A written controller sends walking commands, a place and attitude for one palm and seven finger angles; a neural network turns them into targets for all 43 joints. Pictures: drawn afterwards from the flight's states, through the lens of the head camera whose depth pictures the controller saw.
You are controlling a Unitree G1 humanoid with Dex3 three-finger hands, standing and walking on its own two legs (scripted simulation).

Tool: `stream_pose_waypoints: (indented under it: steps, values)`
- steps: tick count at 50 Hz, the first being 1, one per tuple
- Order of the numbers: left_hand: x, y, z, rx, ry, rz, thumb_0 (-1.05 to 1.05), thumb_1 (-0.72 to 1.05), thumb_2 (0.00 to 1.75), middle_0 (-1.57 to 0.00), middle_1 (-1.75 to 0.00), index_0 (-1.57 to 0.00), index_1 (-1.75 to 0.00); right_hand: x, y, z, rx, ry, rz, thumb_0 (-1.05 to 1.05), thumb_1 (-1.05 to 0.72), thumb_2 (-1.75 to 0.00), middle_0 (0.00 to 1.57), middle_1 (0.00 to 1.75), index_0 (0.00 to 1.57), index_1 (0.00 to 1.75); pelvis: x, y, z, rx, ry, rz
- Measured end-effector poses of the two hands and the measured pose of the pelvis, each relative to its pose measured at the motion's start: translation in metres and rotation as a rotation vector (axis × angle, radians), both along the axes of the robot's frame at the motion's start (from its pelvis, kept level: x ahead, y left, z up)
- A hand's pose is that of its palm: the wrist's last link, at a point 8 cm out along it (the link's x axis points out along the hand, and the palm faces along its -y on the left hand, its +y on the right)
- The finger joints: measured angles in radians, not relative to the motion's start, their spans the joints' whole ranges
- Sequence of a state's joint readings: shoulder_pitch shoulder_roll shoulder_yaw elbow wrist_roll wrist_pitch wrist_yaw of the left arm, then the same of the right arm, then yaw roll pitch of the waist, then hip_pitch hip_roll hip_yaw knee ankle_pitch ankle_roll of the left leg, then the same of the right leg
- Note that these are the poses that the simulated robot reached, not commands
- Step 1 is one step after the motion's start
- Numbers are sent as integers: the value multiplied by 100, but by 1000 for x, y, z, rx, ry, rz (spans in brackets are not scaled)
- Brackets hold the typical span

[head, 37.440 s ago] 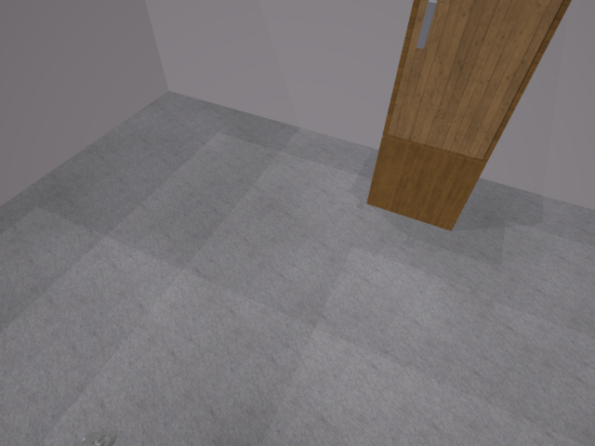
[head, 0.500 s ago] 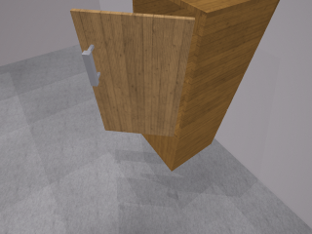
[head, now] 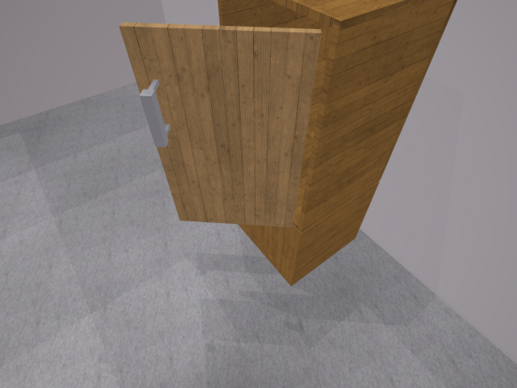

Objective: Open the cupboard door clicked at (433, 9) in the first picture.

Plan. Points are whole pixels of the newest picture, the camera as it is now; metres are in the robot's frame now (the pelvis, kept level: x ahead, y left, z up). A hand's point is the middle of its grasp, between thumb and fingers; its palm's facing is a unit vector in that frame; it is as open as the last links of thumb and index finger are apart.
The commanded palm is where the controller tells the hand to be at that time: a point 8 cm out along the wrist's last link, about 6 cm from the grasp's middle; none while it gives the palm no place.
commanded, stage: look again from close up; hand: left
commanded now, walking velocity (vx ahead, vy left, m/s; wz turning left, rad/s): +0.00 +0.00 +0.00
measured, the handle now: (158, 113) +0.61 +0.25 +0.09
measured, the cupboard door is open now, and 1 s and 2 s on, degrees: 49 49 49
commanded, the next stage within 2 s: shuffle to correct the standing spot in 0.10 s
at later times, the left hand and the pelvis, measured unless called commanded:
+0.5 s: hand out of the picture +0.01 +0.19 -0.19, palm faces +0.04 -0.98 -0.18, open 7.4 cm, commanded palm none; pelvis +0.03 +0.01 -0.01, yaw +0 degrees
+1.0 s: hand out of the picture +0.09 +0.27 -0.19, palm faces +0.06 -0.97 -0.22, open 7.4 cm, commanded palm none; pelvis +0.10 +0.08 -0.01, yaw +1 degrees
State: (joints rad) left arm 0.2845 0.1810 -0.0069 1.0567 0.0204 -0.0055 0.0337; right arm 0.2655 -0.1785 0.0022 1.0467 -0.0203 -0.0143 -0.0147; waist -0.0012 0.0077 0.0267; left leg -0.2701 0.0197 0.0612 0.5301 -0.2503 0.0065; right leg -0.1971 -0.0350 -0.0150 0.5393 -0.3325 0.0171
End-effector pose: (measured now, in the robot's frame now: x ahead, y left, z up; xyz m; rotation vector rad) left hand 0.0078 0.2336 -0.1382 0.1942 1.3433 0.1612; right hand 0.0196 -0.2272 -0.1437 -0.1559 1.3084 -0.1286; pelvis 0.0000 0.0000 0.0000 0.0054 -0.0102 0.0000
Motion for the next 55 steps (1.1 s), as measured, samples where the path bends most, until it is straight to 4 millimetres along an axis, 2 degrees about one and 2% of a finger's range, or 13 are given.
stream_pose_waypoints:
  steps: [17,25,29,33,36,39,44,47,49,52,55]
  values:
    - [-5,-11,-7,-38,33,18,1,91,90,-21,-30,-20,-30,19,-9,4,-20,6,19,0,-91,-89,20,30,20,30,10,-5,0,-4,2,2]
    - [-3,7,-18,-56,80,57,1,91,90,-21,-30,-20,-30,31,4,6,-46,35,22,0,-91,-89,20,30,20,30,35,14,-6,3,9,1]
    - [14,19,-16,-35,103,34,1,91,90,-21,-30,-20,-30,32,15,5,-43,33,-4,0,-91,-89,20,30,20,30,44,20,-6,3,17,-21]
    - [49,24,-9,-13,42,18,1,91,90,-20,-30,-20,-30,26,24,-2,-7,79,-15,0,-91,-89,20,30,20,30,52,21,-5,4,21,-20]
    - [71,25,-9,7,-36,23,1,91,90,-20,-30,-20,-30,29,27,-14,19,113,-13,0,-91,-89,20,30,20,30,61,22,-12,14,20,-4]
    - [79,28,-2,10,-65,48,1,91,90,-20,-30,-20,-30,45,32,-12,23,130,7,0,-91,-89,20,30,20,30,70,28,-8,9,20,18]
    - [78,41,3,-3,-24,66,0,91,90,-21,-30,-20,-30,98,44,2,14,43,27,1,-91,-89,20,30,20,30,82,45,2,26,30,25]
    - [77,58,-3,-15,12,70,1,90,90,-21,-30,-21,-30,133,54,9,-9,-36,43,1,-92,-89,20,30,20,30,90,61,0,28,29,19]
    - [78,72,-14,-19,34,69,1,90,90,-21,-30,-21,-30,153,62,6,-33,-98,51,1,-92,-89,20,30,20,30,97,74,-9,5,26,9]
    - [83,92,-24,-4,55,71,1,90,90,-21,-30,-21,-30,168,75,8,-54,-142,54,0,-91,-89,20,30,20,30,101,82,-15,10,23,10]
    - [95,103,-19,11,35,66,1,91,90,-20,-30,-20,-30,172,86,14,-53,-148,63,0,-91,-89,20,30,20,30,100,85,-9,4,23,12]
